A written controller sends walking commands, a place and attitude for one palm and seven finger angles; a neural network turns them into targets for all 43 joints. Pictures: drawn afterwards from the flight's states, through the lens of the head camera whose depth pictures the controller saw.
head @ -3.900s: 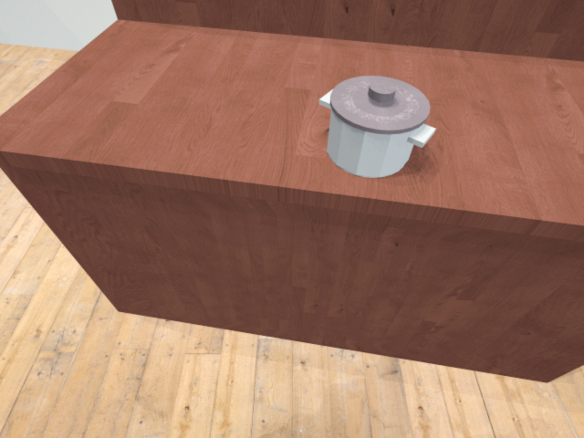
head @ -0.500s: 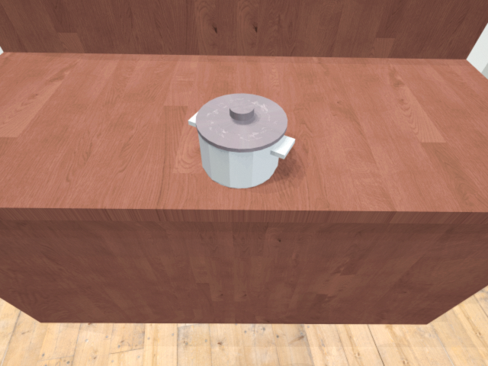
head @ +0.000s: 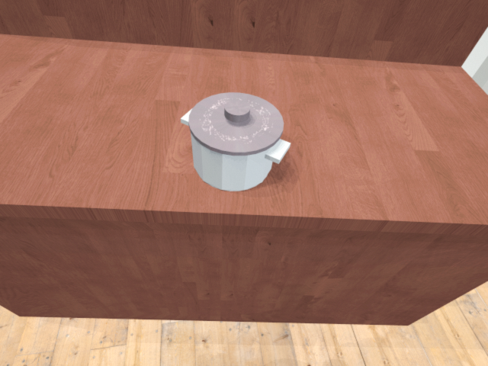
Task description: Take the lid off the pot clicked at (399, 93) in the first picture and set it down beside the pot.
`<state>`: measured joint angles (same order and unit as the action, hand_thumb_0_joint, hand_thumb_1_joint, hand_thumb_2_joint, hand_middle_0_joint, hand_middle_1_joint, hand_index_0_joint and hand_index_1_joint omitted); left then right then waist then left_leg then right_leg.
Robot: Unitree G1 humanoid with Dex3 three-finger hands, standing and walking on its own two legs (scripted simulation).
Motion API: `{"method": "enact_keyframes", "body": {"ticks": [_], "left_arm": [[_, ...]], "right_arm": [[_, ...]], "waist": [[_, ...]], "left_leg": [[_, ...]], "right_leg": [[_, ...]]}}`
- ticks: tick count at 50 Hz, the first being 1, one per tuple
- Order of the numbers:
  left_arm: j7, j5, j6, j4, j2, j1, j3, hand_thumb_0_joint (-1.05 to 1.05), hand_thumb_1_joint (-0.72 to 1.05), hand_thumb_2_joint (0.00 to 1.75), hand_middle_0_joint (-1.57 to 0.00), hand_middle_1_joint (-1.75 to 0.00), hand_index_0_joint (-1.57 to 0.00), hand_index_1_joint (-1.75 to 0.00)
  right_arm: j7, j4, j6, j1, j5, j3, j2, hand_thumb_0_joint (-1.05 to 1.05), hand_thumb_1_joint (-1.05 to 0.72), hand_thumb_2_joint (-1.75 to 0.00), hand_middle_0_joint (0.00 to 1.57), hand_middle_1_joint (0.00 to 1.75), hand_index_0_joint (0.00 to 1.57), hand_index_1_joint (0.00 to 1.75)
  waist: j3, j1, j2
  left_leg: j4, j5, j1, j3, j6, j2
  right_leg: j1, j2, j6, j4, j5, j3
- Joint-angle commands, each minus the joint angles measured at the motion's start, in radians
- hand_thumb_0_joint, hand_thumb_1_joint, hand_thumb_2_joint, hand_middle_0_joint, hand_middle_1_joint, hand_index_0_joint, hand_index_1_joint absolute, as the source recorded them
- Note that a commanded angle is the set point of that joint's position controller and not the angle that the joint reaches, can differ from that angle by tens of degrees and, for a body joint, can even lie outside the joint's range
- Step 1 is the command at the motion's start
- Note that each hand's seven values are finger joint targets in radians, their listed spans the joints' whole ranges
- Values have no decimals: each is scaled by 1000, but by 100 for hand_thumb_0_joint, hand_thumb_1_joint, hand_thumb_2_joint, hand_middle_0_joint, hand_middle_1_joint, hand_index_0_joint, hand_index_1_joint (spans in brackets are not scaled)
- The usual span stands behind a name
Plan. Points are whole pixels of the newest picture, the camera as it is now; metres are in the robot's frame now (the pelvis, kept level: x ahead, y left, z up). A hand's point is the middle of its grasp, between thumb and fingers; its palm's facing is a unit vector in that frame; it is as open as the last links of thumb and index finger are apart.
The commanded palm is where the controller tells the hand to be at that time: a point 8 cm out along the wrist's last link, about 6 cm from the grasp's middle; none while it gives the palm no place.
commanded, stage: look again from close up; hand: left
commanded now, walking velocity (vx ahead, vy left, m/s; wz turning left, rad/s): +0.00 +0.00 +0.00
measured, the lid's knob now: (237, 111) +0.50 +0.06 +0.15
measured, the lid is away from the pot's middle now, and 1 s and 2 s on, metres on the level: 0.00 0.00 0.00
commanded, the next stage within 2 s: shuffle to correct the standing spot in 0.22 s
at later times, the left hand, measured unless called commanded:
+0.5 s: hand out of the picture -0.01 +0.17 -0.18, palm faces +0.03 -0.98 -0.17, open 7.4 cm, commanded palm none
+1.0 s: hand out of the picture -0.02 +0.09 -0.21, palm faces +0.07 -0.99 -0.09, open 7.4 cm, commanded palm none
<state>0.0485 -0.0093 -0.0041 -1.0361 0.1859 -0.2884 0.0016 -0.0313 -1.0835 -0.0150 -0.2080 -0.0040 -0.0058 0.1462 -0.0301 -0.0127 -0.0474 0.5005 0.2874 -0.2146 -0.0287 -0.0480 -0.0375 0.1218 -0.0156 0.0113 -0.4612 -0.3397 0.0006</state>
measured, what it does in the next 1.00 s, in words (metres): steps on the spot: left foot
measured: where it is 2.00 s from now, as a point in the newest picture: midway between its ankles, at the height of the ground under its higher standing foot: outside the picture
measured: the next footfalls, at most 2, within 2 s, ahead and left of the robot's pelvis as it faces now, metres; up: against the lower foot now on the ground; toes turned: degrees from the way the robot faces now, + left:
left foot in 0.96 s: +0.11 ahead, +0.01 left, +0.00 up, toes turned +3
right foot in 1.34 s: +0.10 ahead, -0.24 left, +0.00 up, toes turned +2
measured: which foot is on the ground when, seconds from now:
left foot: down 0.00-0.70, up 0.72-0.94, down 0.96-1.00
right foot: down 0.00-0.98, up 1.00-1.00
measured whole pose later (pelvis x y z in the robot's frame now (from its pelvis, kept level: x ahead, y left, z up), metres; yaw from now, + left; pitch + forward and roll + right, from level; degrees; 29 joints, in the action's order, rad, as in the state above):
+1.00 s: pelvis +0.04 -0.05 -0.02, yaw +0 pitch -1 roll -1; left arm 0.02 -0.02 0.03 -1.04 0.14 -0.40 -0.03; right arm -0.05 -1.03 -0.02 -0.17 -0.02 -0.05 0.10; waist -0.09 -0.01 -0.10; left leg 0.68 0.30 -0.35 -0.10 -0.06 0.01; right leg 0.20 -0.09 0.06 -0.77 -0.49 -0.07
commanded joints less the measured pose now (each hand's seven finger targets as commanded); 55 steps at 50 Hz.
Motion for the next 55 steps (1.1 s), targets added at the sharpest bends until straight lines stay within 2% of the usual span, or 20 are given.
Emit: {"method": "enact_keyframes", "body": {"ticks": [1,18,23,28,31,32,33,34,35,37,39,43,46,47,48,49,50,52,54,55], "left_arm": [[2,1,-15,27,98,-71,-18,0,90,90,-20,-30,-20,-30],[-2,2,-12,-5,75,-84,-12,0,90,90,-20,-30,-20,-30],[-15,-5,3,-2,60,-86,-19,0,90,90,-20,-30,-20,-30],[-25,-11,14,24,55,-88,-32,0,90,90,-20,-30,-20,-30],[-29,-10,14,29,45,-114,-41,0,90,90,-20,-30,-20,-30],[-28,-11,12,23,53,-134,-44,0,90,90,-20,-30,-20,-30],[-24,-12,10,17,65,-158,-50,0,90,90,-20,-30,-20,-30],[-18,-14,9,11,97,-193,-59,0,90,90,-20,-30,-20,-30],[-15,-13,5,15,112,-222,-65,0,90,90,-20,-30,-20,-30],[-8,-16,0,18,70,-207,-51,0,90,90,-20,-30,-20,-30],[-3,-18,-8,23,64,-201,-50,0,90,90,-20,-30,-20,-30],[-1,-27,-8,39,64,-172,-53,0,90,90,-20,-30,-20,-30],[-14,-14,-3,55,72,-114,-54,0,90,90,-20,-30,-20,-30],[-19,-13,-3,62,63,-116,-56,0,90,90,-20,-30,-20,-30],[-26,-6,1,78,29,-140,-59,0,90,90,-20,-30,-20,-30],[-22,-10,4,115,58,-94,-61,0,90,90,-20,-30,-20,-30],[-13,-10,17,140,85,-61,-71,0,90,90,-20,-30,-20,-30],[-28,-22,25,146,77,-12,-80,0,90,90,-20,-30,-20,-30],[-45,-22,42,126,44,-54,-82,0,90,90,-20,-30,-20,-30],[-50,-19,46,132,38,-48,-82,0,90,90,-20,-30,-20,-30]], "right_arm": [[-6,39,-20,-34,1,-16,115,0,-90,-90,20,30,20,30],[-9,-3,-21,-59,0,-13,104,0,-90,-90,20,30,20,30],[-12,0,-11,-72,-6,-32,133,0,-90,-90,20,30,20,30],[-25,11,-5,-114,-14,-55,158,0,-90,-90,20,30,20,30],[-26,26,-4,-102,-16,-58,151,0,-90,-90,20,30,20,30],[-23,31,-3,-85,-13,-56,138,0,-90,-90,20,30,20,30],[-23,36,-3,-68,-9,-51,108,0,-90,-90,20,30,20,30],[-23,47,-2,-59,-5,-45,70,0,-90,-90,20,30,20,30],[-25,68,4,-28,-7,-49,56,0,-90,-90,20,30,20,30],[-23,62,5,-9,-8,-54,55,0,-90,-90,20,30,20,30],[-17,63,3,3,-7,-55,41,0,-90,-90,20,30,20,30],[-12,84,4,18,-4,-57,25,0,-90,-90,20,30,20,30],[-18,52,-6,-92,-6,-57,21,0,-90,-90,20,30,20,30],[-25,32,-13,-166,-10,-65,49,0,-90,-90,20,30,20,30],[-33,27,-17,-236,-24,-81,140,0,-90,-90,20,30,20,30],[-33,35,-4,-286,-22,-86,182,0,-90,-90,20,30,20,30],[-35,61,1,-239,-22,-80,208,0,-90,-90,20,30,20,30],[-34,109,-11,-81,-25,-65,138,0,-90,-90,20,30,20,30],[-27,132,-24,-21,-27,-64,127,0,-90,-90,20,30,20,30],[-25,144,-27,-6,-28,-70,134,0,-90,-90,20,30,20,30]], "waist": [[-7,-2,56],[-14,2,49],[-52,13,95],[-30,20,149],[-12,-1,131],[-22,-12,103],[-32,-23,-2],[-44,-31,-161],[-74,-52,-247],[-65,-31,-58],[-34,-28,-12],[-57,-11,-61],[-16,58,-42],[6,92,10],[60,105,247],[42,125,239],[59,94,244],[-66,27,141],[-29,-7,168],[-34,-12,151]], "left_leg": [[-73,-314,56,120,-2,124],[-116,-271,82,133,-6,137],[-177,-103,54,219,-40,204],[-173,-167,80,311,-106,289],[-128,-178,-3,280,-101,274],[-84,-132,-85,226,-72,232],[7,-77,-185,125,-34,157],[162,24,-276,-4,7,54],[310,239,-355,-45,24,18],[465,265,-383,0,28,46],[496,252,-378,-17,36,46],[369,202,-295,-52,36,46],[66,-36,-15,-82,23,32],[-16,-189,145,13,-16,102],[-97,-410,248,380,-162,378],[-186,-494,160,552,-277,517],[-178,-452,102,605,-289,541],[-232,-223,-71,463,-216,439],[-249,-137,-120,281,-144,347],[-260,-110,-158,245,-130,330]], "right_leg": [[57,110,29,64,291,77],[55,98,24,85,203,58],[119,53,21,18,47,1],[207,30,22,-103,-45,-18],[130,38,22,-52,-20,-15],[53,54,19,10,43,5],[-31,98,18,81,101,73],[-100,189,40,159,231,190],[-111,278,105,193,399,262],[-135,276,225,113,647,213],[-152,252,277,76,733,174],[-72,217,249,67,742,126],[47,141,153,-63,726,47],[148,105,99,-223,624,29],[314,8,17,-506,150,-47],[386,-32,4,-733,-269,18],[417,-18,13,-827,-258,109],[450,20,14,-845,-161,125],[392,34,0,-791,-57,93],[368,38,-6,-755,-46,79]]}}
